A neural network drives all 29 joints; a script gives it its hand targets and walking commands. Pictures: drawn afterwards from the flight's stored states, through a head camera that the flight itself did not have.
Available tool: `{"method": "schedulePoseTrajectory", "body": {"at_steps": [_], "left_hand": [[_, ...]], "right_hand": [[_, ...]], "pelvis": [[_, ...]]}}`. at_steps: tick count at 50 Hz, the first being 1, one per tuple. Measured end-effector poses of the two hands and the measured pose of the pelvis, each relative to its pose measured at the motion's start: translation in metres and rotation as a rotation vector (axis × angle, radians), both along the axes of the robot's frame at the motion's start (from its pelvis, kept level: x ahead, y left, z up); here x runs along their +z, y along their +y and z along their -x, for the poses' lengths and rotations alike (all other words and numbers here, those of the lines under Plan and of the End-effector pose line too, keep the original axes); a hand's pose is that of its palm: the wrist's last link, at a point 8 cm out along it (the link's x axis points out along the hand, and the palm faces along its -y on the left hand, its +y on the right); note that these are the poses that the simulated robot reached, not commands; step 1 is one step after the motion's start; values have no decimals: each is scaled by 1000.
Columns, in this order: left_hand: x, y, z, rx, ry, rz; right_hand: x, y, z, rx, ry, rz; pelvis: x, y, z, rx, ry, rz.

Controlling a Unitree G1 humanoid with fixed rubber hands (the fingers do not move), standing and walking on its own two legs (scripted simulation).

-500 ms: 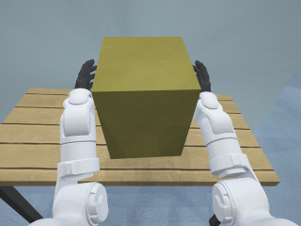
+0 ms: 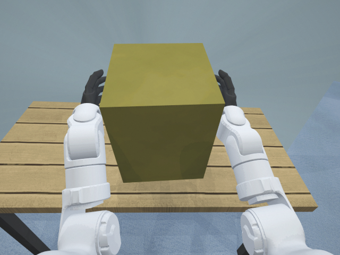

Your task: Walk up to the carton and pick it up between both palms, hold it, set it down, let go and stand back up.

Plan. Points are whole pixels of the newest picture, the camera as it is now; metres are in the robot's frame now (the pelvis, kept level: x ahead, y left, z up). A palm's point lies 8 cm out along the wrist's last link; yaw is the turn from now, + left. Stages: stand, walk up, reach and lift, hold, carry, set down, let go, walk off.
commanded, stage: hold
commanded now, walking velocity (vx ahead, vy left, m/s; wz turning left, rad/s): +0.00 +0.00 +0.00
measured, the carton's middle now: (161, 115) +0.38 +0.01 +0.17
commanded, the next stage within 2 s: none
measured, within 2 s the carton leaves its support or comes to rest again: neither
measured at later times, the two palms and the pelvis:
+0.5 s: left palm (92, 104) +0.36 +0.15 +0.22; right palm (227, 104) +0.36 -0.14 +0.22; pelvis +0.00 +0.00 +0.00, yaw +0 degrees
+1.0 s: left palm (92, 104) +0.36 +0.15 +0.22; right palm (226, 104) +0.37 -0.14 +0.22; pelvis +0.00 +0.00 +0.00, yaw +0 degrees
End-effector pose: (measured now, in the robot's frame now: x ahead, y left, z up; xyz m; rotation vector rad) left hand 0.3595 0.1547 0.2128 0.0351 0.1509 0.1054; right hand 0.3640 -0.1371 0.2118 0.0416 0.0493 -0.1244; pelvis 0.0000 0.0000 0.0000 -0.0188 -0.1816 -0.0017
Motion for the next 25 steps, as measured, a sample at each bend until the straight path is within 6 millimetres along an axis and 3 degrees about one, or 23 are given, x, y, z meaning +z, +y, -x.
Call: {"method": "schedulePoseTrajectory", "body": {"at_steps": [25], "left_hand": [[3,-2,-2,-3,5,0]], "right_hand": [[4,-2,-1,-4,6,-5]], "pelvis": [[0,0,4,0,4,-2]]}}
